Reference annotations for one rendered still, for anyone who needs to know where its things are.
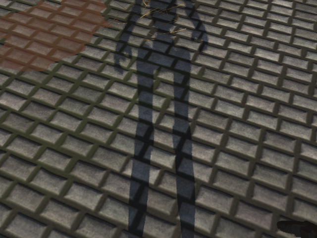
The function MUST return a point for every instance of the robot right hand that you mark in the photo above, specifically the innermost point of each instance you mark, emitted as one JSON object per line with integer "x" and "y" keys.
{"x": 303, "y": 229}

